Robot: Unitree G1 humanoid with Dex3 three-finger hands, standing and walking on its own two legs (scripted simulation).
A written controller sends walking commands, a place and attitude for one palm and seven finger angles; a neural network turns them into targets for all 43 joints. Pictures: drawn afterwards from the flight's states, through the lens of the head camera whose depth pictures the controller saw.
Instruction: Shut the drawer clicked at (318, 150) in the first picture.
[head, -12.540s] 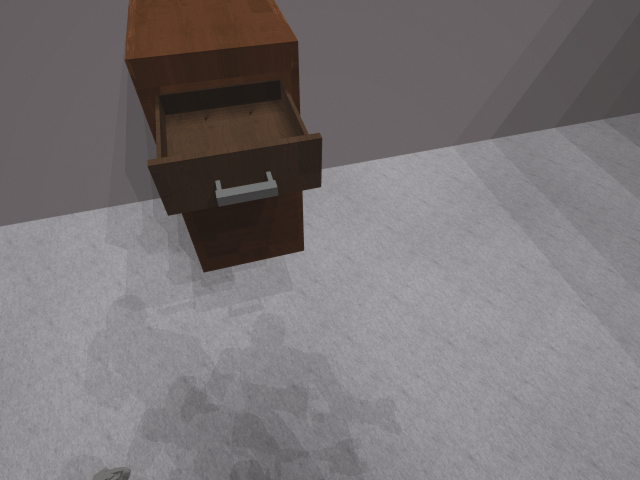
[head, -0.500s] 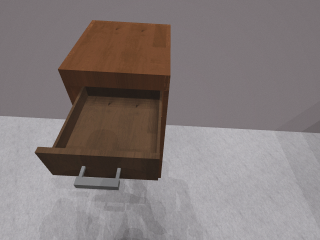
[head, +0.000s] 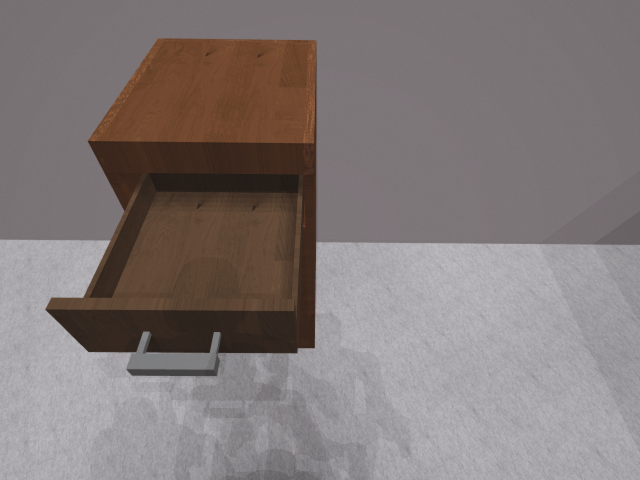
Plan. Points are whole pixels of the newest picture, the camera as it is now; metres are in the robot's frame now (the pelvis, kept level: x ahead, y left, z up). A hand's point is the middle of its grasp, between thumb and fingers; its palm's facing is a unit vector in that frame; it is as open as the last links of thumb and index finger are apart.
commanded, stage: come to a stop and stand still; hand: left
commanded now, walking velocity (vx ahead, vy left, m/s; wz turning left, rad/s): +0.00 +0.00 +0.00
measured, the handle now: (177, 351) +0.30 +0.24 -0.08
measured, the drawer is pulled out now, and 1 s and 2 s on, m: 0.30 0.30 0.30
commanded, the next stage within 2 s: look again from close up in 0.42 s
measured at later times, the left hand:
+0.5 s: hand out of the picture -0.07 +0.16 -0.17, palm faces +0.02 -0.99 -0.15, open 7.4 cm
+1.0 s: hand out of the picture -0.07 +0.23 -0.18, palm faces +0.06 -0.98 -0.19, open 7.4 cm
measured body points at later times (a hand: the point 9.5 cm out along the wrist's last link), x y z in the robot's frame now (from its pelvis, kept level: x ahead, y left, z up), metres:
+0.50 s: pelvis -0.01 +0.01 +0.00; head +0.01 +0.02 +0.45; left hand -0.07 +0.21 -0.16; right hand -0.02 -0.22 -0.15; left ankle +0.04 +0.13 -0.73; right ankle -0.07 -0.09 -0.73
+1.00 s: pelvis -0.05 +0.05 +0.00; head -0.05 +0.07 +0.45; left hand -0.07 +0.28 -0.16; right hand -0.01 -0.18 -0.14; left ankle +0.04 +0.13 -0.73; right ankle -0.07 -0.09 -0.73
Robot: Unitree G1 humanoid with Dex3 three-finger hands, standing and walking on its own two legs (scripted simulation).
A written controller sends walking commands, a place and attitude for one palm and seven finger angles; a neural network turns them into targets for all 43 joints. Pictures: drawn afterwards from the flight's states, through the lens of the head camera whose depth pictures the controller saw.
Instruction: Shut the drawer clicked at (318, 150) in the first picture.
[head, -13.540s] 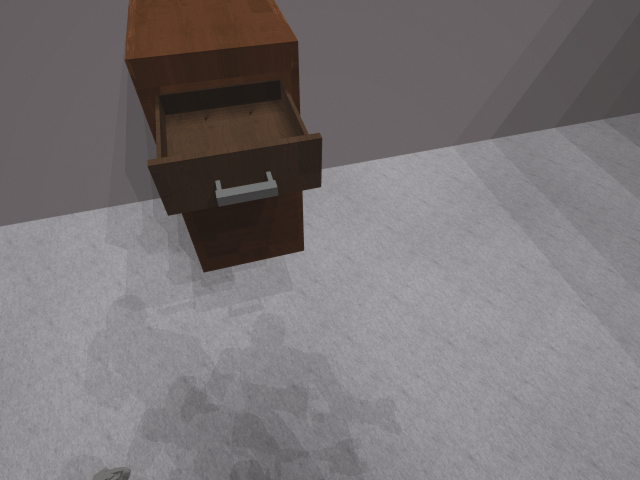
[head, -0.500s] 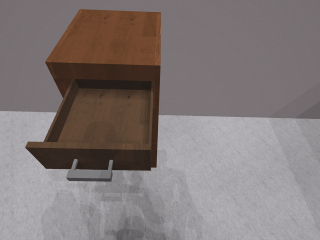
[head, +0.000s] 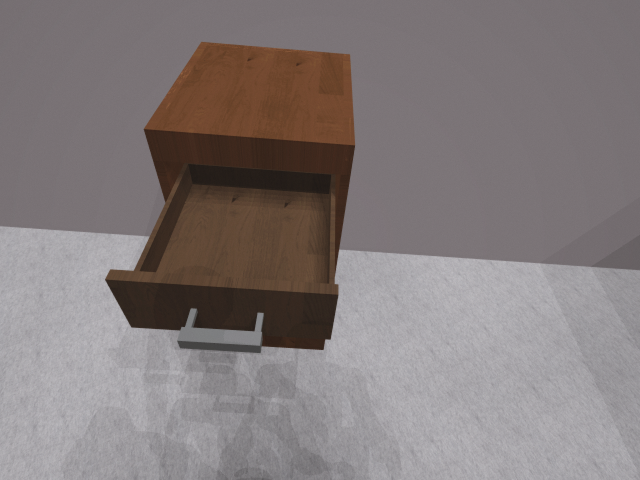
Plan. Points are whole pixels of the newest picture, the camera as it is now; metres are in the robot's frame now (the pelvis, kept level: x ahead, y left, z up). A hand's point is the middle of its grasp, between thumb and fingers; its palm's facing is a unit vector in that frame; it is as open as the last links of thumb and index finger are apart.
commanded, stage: shuffle to correct the standing spot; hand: left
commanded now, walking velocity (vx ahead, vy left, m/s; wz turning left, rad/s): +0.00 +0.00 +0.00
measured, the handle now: (223, 328) +0.36 +0.18 -0.08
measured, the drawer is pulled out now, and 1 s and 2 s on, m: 0.30 0.30 0.30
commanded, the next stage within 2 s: come to a stop and stand still in 0.66 s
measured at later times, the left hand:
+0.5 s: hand out of the picture -0.11 +0.12 -0.18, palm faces +0.14 -0.98 -0.12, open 7.4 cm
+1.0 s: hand out of the picture +0.10 +0.12 -0.17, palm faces +0.02 -0.98 -0.20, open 7.3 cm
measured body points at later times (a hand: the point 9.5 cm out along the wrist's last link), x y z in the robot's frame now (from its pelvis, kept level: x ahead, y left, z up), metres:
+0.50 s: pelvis +0.01 -0.01 +0.00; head -0.01 +0.01 +0.45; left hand -0.11 +0.18 -0.16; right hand +0.02 -0.24 -0.15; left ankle +0.05 +0.07 -0.72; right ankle -0.03 -0.14 -0.73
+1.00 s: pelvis +0.08 -0.05 +0.00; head +0.08 -0.05 +0.45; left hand +0.09 +0.17 -0.16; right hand +0.04 -0.25 -0.16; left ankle +0.07 +0.05 -0.73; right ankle +0.09 -0.15 -0.73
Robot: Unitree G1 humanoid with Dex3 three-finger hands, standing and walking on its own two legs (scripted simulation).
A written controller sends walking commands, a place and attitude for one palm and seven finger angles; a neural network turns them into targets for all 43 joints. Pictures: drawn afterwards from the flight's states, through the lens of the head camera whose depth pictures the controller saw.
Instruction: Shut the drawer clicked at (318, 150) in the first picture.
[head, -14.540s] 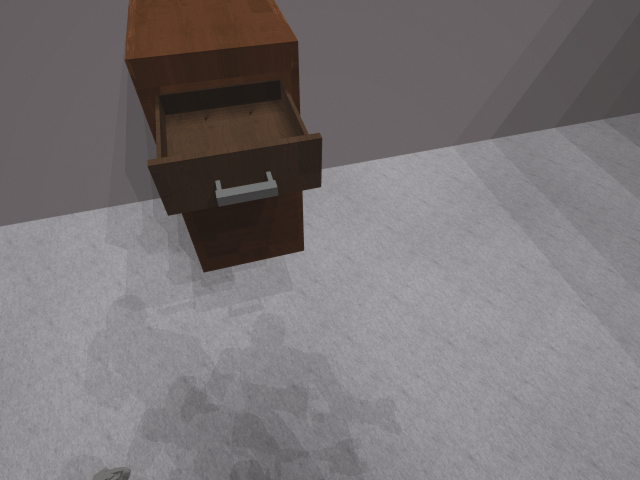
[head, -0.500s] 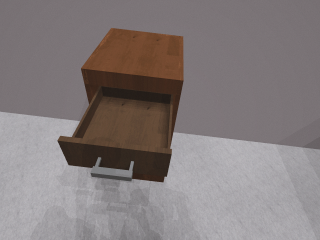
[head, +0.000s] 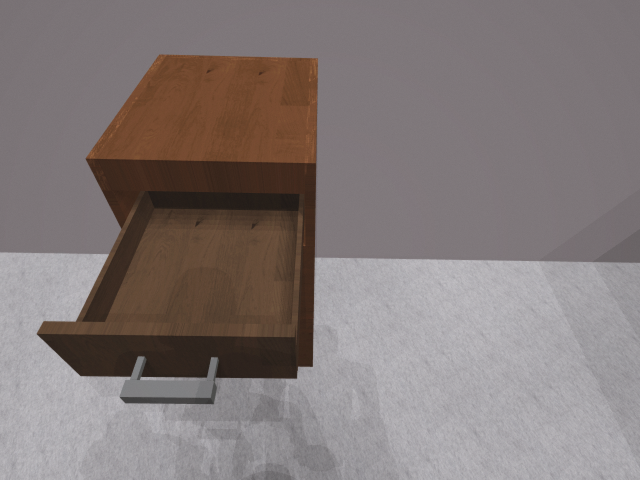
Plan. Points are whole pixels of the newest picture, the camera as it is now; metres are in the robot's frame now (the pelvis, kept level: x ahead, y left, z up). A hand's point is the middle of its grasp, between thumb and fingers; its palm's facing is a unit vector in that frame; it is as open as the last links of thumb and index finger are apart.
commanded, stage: come to a stop and stand still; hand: left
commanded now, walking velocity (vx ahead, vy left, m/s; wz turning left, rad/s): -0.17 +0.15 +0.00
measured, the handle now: (173, 377) +0.28 +0.23 -0.08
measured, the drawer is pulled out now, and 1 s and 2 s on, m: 0.30 0.30 0.30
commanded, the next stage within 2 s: look again from close up in 1.30 s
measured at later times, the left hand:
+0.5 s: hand out of the picture +0.02 +0.23 -0.17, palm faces +0.01 -0.97 -0.25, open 7.4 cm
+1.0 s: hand out of the picture +0.02 +0.20 -0.17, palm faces -0.02 -0.98 -0.20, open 7.4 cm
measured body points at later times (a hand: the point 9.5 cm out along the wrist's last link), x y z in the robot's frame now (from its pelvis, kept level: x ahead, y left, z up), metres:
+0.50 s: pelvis -0.03 +0.03 -0.01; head -0.03 +0.03 +0.44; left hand +0.02 +0.28 -0.15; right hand +0.02 -0.21 -0.15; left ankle -0.01 +0.11 -0.73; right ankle +0.01 -0.09 -0.73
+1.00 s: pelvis +0.00 +0.03 +0.01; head +0.02 +0.03 +0.45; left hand +0.02 +0.26 -0.15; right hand +0.03 -0.20 -0.15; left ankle -0.01 +0.11 -0.73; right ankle +0.01 -0.09 -0.73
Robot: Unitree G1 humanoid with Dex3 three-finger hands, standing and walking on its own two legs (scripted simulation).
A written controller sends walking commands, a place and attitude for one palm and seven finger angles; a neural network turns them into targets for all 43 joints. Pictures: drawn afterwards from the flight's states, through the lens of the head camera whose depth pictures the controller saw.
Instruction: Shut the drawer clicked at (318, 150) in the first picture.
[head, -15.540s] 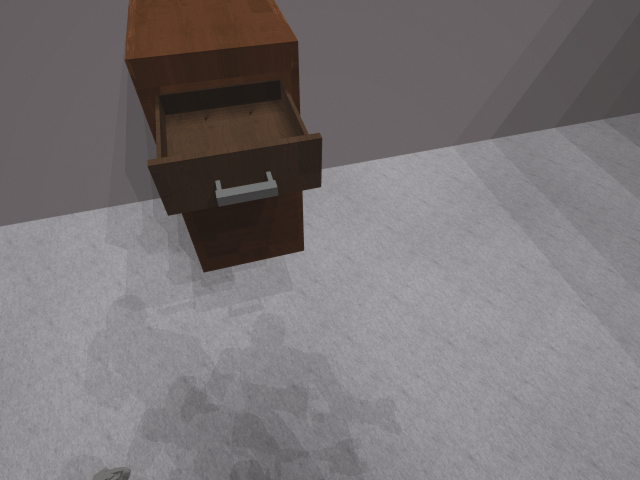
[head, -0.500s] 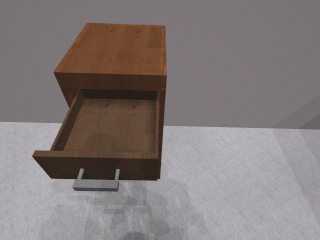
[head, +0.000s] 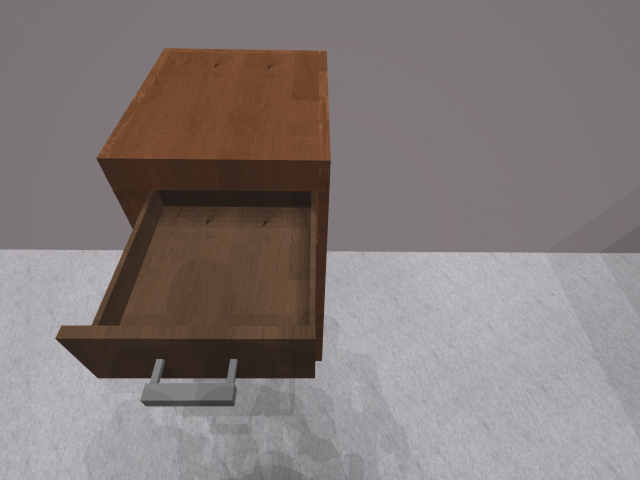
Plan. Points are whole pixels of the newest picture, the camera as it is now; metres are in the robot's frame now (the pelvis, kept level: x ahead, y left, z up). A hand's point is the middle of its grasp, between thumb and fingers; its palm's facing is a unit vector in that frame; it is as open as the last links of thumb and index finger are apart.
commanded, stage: come to a stop and stand still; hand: left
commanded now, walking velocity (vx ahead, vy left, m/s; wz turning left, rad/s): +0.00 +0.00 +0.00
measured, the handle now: (193, 380) +0.27 +0.20 -0.09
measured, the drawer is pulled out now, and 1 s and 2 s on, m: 0.30 0.30 0.28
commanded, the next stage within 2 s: look again from close up in 0.30 s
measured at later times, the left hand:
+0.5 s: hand out of the picture +0.00 +0.15 -0.17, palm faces +0.02 -0.98 -0.20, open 7.4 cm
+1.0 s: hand out of the picture -0.03 +0.13 -0.17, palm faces +0.03 -0.99 -0.16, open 7.4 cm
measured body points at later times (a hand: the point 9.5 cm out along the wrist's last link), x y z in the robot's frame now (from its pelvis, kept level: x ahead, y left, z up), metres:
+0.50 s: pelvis +0.01 -0.02 +0.00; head +0.00 -0.02 +0.45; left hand +0.00 +0.20 -0.15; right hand +0.00 -0.23 -0.16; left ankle -0.02 +0.07 -0.74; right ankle +0.01 -0.13 -0.74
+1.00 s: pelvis +0.00 -0.03 +0.00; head +0.00 -0.03 +0.45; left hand -0.03 +0.18 -0.16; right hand -0.03 -0.23 -0.16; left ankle -0.02 +0.07 -0.74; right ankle +0.01 -0.13 -0.74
